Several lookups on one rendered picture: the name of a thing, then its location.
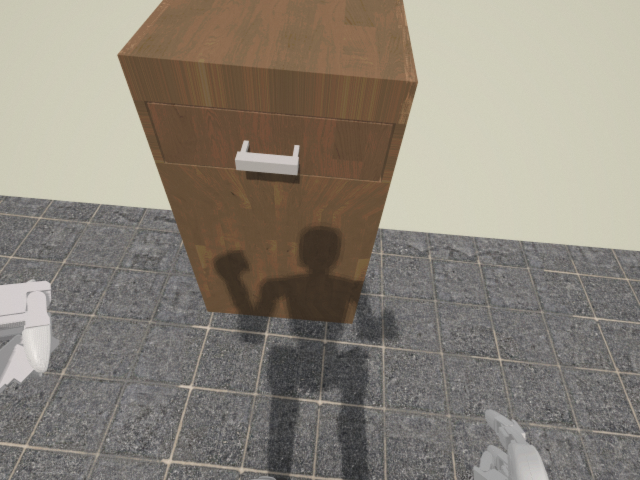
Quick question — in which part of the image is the cabinet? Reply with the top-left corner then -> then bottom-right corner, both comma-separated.
117,0 -> 418,324

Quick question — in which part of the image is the left robot hand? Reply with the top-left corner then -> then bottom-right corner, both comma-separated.
0,279 -> 59,393

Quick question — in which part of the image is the handle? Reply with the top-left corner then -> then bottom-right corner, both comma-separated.
235,140 -> 300,175

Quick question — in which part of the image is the drawer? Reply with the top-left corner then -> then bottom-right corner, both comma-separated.
147,101 -> 393,181

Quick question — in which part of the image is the right robot hand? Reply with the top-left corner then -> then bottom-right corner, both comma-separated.
473,409 -> 549,480

